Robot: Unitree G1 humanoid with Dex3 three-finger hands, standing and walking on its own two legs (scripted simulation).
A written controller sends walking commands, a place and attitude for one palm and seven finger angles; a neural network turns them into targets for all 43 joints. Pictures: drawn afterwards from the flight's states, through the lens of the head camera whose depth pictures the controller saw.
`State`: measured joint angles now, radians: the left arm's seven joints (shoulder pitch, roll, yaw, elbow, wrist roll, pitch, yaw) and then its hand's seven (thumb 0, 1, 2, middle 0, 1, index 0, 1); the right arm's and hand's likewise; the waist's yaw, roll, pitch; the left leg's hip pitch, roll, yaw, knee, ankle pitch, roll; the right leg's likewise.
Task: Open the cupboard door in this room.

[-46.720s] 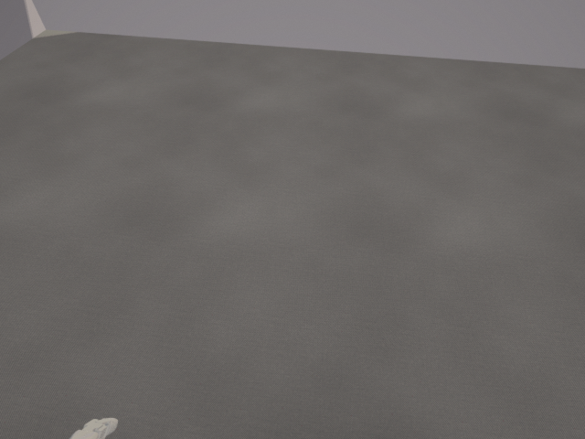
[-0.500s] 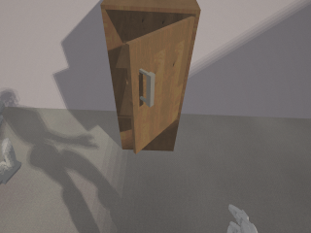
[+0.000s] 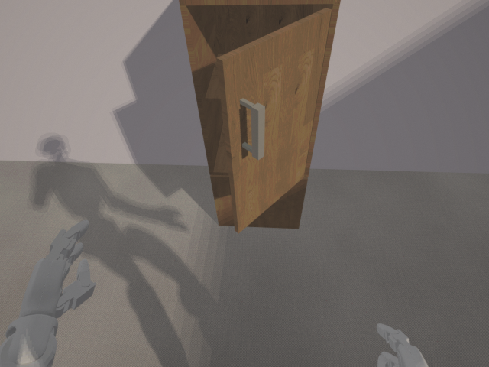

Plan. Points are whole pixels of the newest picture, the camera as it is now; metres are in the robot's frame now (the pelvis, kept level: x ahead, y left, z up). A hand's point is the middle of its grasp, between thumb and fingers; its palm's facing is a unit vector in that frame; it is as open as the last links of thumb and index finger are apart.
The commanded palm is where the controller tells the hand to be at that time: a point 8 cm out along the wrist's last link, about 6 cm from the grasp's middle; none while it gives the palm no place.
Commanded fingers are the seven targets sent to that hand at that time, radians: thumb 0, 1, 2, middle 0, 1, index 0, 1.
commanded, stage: let the arm hang, fingers relaxed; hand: left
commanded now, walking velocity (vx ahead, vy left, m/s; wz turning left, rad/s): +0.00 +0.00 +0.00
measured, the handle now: (251, 129) +0.60 +0.03 +0.05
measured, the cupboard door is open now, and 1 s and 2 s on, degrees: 49 49 49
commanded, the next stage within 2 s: look to check the result in 1.00 s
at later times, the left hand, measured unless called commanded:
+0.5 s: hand out of the picture -0.03 +0.20 -0.16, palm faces +0.03 -0.96 -0.26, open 7.3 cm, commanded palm none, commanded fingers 0.00 0.90 0.90 -0.20 -0.30 -0.20 -0.30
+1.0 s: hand out of the picture +0.10 +0.20 -0.15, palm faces +0.01 -0.96 -0.28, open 7.4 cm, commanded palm none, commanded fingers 0.00 0.90 0.90 -0.20 -0.30 -0.20 -0.30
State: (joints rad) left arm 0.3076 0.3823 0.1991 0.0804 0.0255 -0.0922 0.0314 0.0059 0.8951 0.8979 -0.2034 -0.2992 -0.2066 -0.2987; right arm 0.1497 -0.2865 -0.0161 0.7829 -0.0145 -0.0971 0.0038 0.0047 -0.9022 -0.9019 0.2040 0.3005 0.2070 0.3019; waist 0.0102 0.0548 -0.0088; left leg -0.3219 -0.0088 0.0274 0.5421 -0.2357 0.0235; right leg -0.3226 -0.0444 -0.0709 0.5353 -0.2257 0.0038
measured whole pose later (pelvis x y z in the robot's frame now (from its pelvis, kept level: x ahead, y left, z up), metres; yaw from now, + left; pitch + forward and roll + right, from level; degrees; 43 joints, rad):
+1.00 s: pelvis +0.02 -0.02 +0.01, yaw +1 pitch -2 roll +0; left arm 0.10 0.25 0.02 1.12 0.01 -0.02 0.00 0.01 0.90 0.90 -0.20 -0.30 -0.21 -0.30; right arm 0.14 -0.27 -0.02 1.12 -0.03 -0.01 -0.01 0.00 -0.91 -0.90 0.20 0.30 0.20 0.30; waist -0.01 0.01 0.05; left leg -0.16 0.00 0.01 0.35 -0.17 0.00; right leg -0.17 -0.03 -0.09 0.37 -0.18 -0.01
